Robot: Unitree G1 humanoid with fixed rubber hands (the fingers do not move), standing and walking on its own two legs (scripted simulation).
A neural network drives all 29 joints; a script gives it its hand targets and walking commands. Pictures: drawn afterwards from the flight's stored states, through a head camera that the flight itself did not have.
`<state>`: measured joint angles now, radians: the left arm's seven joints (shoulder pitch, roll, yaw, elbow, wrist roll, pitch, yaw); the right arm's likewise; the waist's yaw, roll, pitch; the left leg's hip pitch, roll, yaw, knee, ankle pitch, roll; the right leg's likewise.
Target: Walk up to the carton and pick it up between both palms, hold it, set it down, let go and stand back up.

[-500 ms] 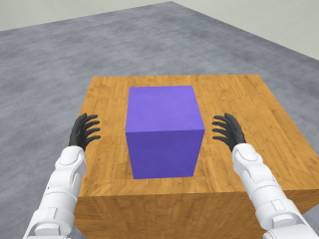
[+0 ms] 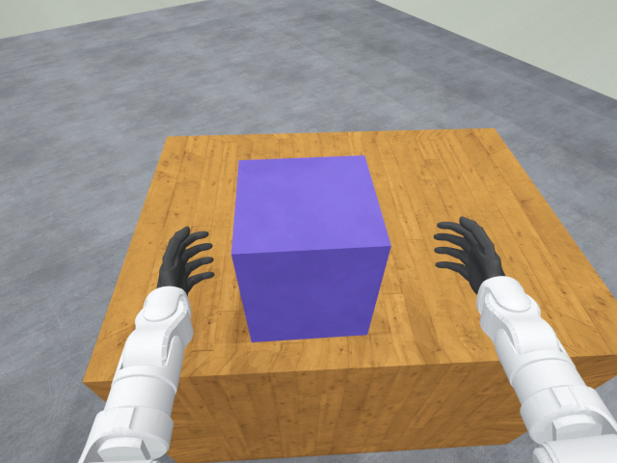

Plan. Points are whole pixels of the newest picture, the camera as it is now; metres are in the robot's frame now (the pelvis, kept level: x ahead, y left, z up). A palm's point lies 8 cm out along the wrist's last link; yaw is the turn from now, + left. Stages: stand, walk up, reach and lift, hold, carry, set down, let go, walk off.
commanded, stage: set down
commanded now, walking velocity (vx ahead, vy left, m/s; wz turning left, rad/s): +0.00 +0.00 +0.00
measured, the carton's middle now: (306, 251) +0.47 +0.03 -0.02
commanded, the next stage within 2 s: none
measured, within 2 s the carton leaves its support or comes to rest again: neither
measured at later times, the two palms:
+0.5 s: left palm (170, 352) +0.27 +0.20 +0.01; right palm (466, 352) +0.27 -0.18 +0.01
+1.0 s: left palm (168, 416) +0.20 +0.20 -0.04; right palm (473, 420) +0.20 -0.19 -0.04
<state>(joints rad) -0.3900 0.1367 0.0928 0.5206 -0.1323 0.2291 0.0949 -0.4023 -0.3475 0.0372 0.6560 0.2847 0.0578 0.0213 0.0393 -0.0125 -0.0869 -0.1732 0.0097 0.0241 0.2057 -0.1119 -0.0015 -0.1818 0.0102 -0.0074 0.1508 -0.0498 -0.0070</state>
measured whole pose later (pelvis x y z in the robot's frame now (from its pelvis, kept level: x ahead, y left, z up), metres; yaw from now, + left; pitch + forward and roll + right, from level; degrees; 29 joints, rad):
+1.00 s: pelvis +0.00 +0.01 -0.01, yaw +1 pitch +5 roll +0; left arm 0.13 0.10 -0.07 0.50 -0.11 -0.27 0.09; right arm 0.20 -0.21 0.04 0.49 0.19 -0.33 0.05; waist 0.04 0.00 -0.05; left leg -0.26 -0.02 0.02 0.35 -0.18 0.02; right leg -0.29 -0.02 -0.01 0.34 -0.15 0.01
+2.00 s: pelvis +0.02 +0.00 -0.01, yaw -1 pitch +1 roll -1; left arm 0.36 0.19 -0.03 0.41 -0.07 -0.08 0.07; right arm 0.30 -0.13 0.02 0.66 0.12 -0.33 0.05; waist 0.06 -0.04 -0.03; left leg -0.13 0.03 0.04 0.38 -0.26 -0.01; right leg -0.17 0.03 0.02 0.36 -0.20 -0.01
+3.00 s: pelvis -0.03 -0.01 -0.01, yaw +0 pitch +2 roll +0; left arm 0.14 0.16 0.00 0.33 -0.04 0.50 0.05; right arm 0.27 -0.09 0.05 0.35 0.10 0.30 -0.13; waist 0.04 -0.01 0.08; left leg -0.24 0.01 0.03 0.37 -0.16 -0.01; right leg -0.29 0.01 0.00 0.38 -0.13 -0.02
